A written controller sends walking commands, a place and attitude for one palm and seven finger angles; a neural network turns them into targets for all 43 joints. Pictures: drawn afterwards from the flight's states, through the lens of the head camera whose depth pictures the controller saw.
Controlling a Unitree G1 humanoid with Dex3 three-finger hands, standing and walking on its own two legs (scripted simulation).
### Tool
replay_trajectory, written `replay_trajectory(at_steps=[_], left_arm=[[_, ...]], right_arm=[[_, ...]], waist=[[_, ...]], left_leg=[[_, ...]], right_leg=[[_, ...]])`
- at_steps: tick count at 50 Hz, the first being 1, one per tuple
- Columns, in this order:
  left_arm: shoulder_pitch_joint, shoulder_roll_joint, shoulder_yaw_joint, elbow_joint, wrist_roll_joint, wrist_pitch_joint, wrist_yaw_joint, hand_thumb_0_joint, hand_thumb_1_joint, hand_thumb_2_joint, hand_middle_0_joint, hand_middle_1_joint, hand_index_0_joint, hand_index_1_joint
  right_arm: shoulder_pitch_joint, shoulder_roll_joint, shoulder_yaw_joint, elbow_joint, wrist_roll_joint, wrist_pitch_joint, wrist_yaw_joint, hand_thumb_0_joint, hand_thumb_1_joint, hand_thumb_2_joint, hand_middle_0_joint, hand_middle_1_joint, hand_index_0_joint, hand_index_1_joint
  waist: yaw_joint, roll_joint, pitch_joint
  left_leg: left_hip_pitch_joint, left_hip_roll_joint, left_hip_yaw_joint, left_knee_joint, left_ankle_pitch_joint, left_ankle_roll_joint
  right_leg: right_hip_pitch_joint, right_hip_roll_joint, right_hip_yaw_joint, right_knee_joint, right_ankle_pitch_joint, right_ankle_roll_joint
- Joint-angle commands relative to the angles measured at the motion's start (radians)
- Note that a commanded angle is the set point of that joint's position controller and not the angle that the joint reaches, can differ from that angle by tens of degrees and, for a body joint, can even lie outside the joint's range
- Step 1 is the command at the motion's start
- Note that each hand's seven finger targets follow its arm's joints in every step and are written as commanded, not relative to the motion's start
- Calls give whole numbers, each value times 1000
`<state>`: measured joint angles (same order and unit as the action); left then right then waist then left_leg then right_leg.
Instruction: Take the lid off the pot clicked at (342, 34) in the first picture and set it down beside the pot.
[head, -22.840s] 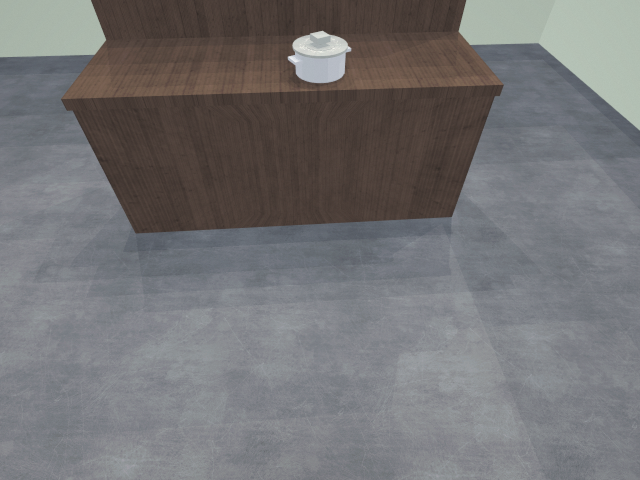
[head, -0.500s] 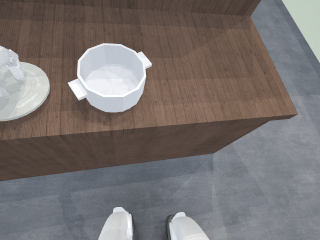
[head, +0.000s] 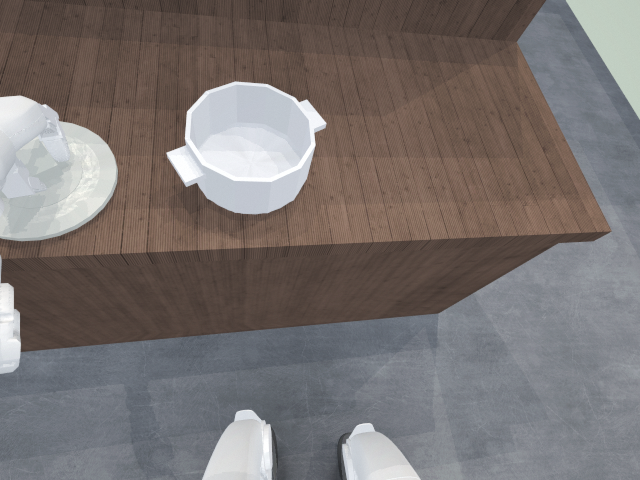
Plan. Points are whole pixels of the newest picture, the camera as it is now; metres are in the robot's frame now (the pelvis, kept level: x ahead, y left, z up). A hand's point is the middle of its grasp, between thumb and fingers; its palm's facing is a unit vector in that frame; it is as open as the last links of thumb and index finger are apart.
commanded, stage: open the fingers wide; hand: left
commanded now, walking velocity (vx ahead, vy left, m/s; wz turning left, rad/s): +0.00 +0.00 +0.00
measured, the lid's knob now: (31, 165) +0.50 +0.35 -0.02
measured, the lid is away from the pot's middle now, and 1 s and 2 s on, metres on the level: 0.28 0.28 0.28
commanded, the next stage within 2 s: raise the empty hand in 0.74 s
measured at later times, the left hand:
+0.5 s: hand (24, 173) +0.47 +0.33 +0.01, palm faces -0.46 -0.15 -0.88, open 10.1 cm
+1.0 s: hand (27, 164) +0.47 +0.32 +0.03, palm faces -0.43 -0.14 -0.89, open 11.0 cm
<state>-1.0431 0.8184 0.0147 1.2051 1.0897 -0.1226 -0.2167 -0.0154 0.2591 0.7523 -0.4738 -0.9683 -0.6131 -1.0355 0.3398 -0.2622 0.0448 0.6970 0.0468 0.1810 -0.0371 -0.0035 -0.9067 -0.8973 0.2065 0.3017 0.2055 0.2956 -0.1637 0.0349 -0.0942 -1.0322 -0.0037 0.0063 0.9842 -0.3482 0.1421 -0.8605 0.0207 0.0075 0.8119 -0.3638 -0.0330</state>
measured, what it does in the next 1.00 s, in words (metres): stands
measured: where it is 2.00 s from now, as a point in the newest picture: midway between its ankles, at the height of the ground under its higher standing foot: outside the picture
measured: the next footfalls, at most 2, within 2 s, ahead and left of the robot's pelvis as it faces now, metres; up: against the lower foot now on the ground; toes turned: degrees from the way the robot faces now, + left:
none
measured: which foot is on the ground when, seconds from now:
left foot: down 0.00-1.00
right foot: down 0.00-1.00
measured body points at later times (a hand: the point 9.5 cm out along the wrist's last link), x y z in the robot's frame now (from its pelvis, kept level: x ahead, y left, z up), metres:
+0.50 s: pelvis +0.00 -0.01 +0.00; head +0.13 +0.05 +0.42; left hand +0.49 +0.34 +0.06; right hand +0.00 -0.29 -0.10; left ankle +0.06 +0.02 -0.67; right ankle +0.02 -0.21 -0.67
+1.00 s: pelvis +0.00 -0.03 +0.00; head +0.14 +0.03 +0.43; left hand +0.49 +0.33 +0.08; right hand +0.01 -0.31 -0.10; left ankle +0.06 +0.02 -0.67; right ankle +0.02 -0.21 -0.67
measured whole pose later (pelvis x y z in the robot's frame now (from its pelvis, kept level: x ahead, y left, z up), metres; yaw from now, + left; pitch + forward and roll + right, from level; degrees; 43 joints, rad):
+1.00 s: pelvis +0.00 -0.03 +0.00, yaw +1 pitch +22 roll -8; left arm -1.01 0.84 0.02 1.11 1.06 -0.16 -0.27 0.00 0.05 0.54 -0.31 -0.92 -0.33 -0.93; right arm 0.33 -0.27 0.04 0.72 0.05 0.17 -0.06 0.00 -0.91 -0.90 0.21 0.30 0.20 0.30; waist -0.15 0.03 -0.09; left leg -1.02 0.00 -0.02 0.98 -0.35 0.10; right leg -0.85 0.04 0.01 0.83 -0.37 0.00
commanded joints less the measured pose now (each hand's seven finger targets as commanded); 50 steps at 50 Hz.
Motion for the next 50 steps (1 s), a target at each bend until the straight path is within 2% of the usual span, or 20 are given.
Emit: replay_trajectory(at_steps=[1,3,6,9,11,15,17,18,22,23,29,30,32,33,35,38,41,45,48,50], left_arm=[[-467,243,3,-185,-4,10,24,0,327,776,-542,-1003,-565,-1006],[-493,212,-16,-218,-7,3,16,0,297,759,-522,-992,-543,-995],[-452,284,46,-209,-6,5,18,0,252,732,-491,-978,-509,-980],[-506,202,-18,-226,-20,11,8,0,207,707,-461,-962,-476,-964],[-496,194,-25,-208,-13,19,9,0,176,692,-442,-950,-454,-952],[-510,238,6,-248,-19,10,1,0,116,659,-402,-929,-410,-930],[-484,217,-8,-210,-22,15,-5,0,86,641,-381,-919,-387,-920],[-499,201,-21,-232,-25,8,-10,0,71,632,-371,-914,-376,-915],[-475,225,-8,-207,-25,6,-12,0,14,592,-329,-897,-329,-897],[-492,230,-3,-248,-29,-4,-16,0,16,590,-328,-899,-328,-899],[-472,261,23,-264,-28,-18,-15,0,28,564,-320,-914,-320,-914],[-456,266,30,-250,-25,-19,-14,0,30,559,-318,-917,-318,-917],[-415,270,33,-192,-27,-13,-9,0,34,551,-316,-922,-316,-922],[-422,289,45,-206,-29,-21,-7,0,36,548,-315,-923,-315,-923],[-444,257,15,-220,-23,-19,-5,0,37,545,-314,-925,-314,-925],[-422,294,45,-226,-22,-26,-6,0,40,539,-312,-929,-312,-929],[-415,291,30,-188,-30,-21,-11,0,41,536,-311,-930,-311,-930],[-468,321,59,-343,-24,-40,-13,0,42,535,-311,-931,-311,-931],[-434,361,105,-329,-44,-42,-15,0,42,535,-311,-931,-311,-931],[-424,328,74,-265,-47,-28,-12,0,42,535,-311,-931,-311,-931]], right_arm=[[171,-242,-81,-18,-1,-18,-28,0,-900,-900,200,300,200,300],[168,-244,-85,-8,-3,-25,-26,0,-900,-900,200,300,200,300],[174,-240,-84,-17,-5,-23,-30,0,-900,-900,200,300,200,300],[167,-240,-85,-4,-7,-24,-28,0,-900,-900,200,300,200,300],[172,-240,-86,0,-5,-25,-25,0,-900,-900,200,300,200,300],[170,-237,-83,0,-6,-26,-31,0,-900,-900,200,300,200,300],[167,-234,-80,-3,-3,-27,-29,0,-900,-900,200,300,200,300],[167,-234,-78,-1,-3,-29,-31,0,-900,-900,200,300,200,300],[162,-233,-74,-4,0,-28,-33,0,-900,-900,200,300,200,300],[161,-232,-72,-3,-2,-30,-36,0,-900,-900,200,300,200,300],[165,-231,-76,-3,-3,-26,-40,0,-900,-900,200,300,200,300],[160,-227,-75,-4,-3,-25,-39,0,-900,-900,200,300,200,300],[155,-228,-69,-12,1,-23,-37,0,-900,-900,200,300,200,300],[153,-229,-63,-15,4,-25,-39,0,-900,-900,200,300,200,300],[151,-230,-68,-9,0,-21,-36,0,-900,-900,200,300,200,300],[153,-229,-66,-21,4,-22,-37,0,-900,-900,200,300,200,300],[145,-232,-61,-22,8,-21,-38,0,-900,-900,200,300,200,300],[157,-229,-77,-15,0,-22,-42,0,-900,-900,200,300,200,300],[152,-225,-73,-19,7,-20,-49,0,-900,-900,200,300,200,300],[147,-227,-71,-12,10,-16,-48,0,-900,-900,200,300,200,300]], waist=[[-17,243,-465],[-15,283,-465],[-1,249,-530],[-19,262,-498],[-17,262,-479],[-10,272,-525],[-18,238,-497],[-19,263,-493],[-19,232,-473],[-13,258,-487],[-8,255,-526],[0,262,-509],[-12,188,-459],[-5,197,-458],[-6,234,-448],[0,215,-477],[-15,181,-431],[16,318,-576],[16,248,-579],[2,214,-512]], left_leg=[[836,73,-272,-176,211,-156],[875,84,-300,-173,246,-171],[870,71,-272,-152,291,-158],[867,77,-280,-156,272,-157],[862,77,-288,-158,250,-162],[869,68,-263,-141,292,-152],[824,61,-243,-137,259,-141],[844,66,-257,-140,292,-147],[800,57,-231,-141,219,-132],[819,59,-235,-141,266,-134],[851,61,-227,-135,309,-136],[828,55,-216,-132,305,-135],[748,48,-192,-128,228,-113],[744,47,-192,-133,246,-113],[750,48,-187,-135,230,-115],[764,46,-186,-127,273,-115],[694,41,-166,-131,164,-95],[886,53,-194,-132,367,-132],[870,53,-178,-125,429,-122],[808,47,-162,-134,348,-113]], right_leg=[[-299,69,-84,-60,-20,-11],[-342,63,-85,-43,-17,-11],[-286,73,-84,-47,-4,-14],[-319,69,-88,-47,-14,-10],[-332,71,-88,-44,-20,-13],[-299,74,-87,-47,-3,-16],[-282,76,-89,-54,-7,-15],[-300,72,-92,-47,-3,-16],[-275,77,-89,-56,-16,-17],[-276,75,-93,-50,-5,-19],[-258,78,-89,-54,5,-17],[-254,79,-91,-55,5,-20],[-228,81,-89,-62,-3,-17],[-220,79,-88,-59,3,-19],[-235,79,-90,-58,-3,-22],[-215,81,-87,-56,12,-21],[-203,79,-84,-59,-16,-17],[-206,78,-86,-59,35,-22],[-154,79,-85,-73,71,-15],[-152,79,-84,-84,56,-12]])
